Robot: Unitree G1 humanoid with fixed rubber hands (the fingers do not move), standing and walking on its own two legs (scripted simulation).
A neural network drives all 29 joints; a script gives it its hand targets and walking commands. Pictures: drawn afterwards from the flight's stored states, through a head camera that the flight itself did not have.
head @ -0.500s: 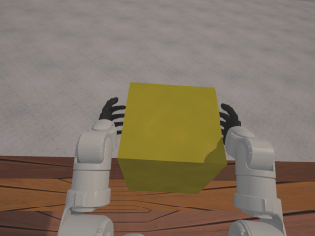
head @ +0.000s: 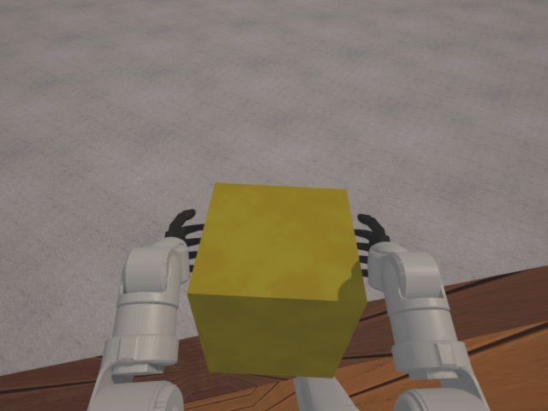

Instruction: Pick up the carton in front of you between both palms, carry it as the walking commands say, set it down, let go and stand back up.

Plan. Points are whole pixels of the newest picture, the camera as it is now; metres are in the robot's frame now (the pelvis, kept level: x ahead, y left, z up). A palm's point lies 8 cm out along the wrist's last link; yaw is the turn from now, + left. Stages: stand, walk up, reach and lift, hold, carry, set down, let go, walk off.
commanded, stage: carry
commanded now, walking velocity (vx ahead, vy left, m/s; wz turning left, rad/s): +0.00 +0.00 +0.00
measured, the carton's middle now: (275, 283) +0.33 -0.04 -0.02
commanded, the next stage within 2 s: none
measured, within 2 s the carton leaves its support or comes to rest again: neither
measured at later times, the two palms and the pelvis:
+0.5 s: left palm (182, 165) +0.74 +0.16 -0.11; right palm (294, 157) +0.75 -0.14 -0.13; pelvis +0.40 -0.02 -0.21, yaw -2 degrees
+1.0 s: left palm (211, 137) +1.19 +0.11 -0.37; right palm (284, 131) +1.18 -0.19 -0.37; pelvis +0.82 -0.02 -0.45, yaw -1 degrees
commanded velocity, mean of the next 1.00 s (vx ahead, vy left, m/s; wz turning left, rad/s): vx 0.00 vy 0.00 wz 0.00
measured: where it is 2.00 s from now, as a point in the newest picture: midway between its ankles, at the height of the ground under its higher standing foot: (255, 272)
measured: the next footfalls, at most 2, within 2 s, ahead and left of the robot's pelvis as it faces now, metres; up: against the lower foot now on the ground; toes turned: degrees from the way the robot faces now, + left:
right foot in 0.18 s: +0.30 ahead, -0.07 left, -0.17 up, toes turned +0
left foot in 0.56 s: +0.58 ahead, +0.06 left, -0.33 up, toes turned -2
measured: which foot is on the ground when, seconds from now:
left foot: down 0.00-0.18, up 0.20-0.54, down 0.56-0.94, up 0.96-1.00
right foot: up 0.00-0.16, down 0.18-0.56, up 0.58-0.90, down 0.92-1.00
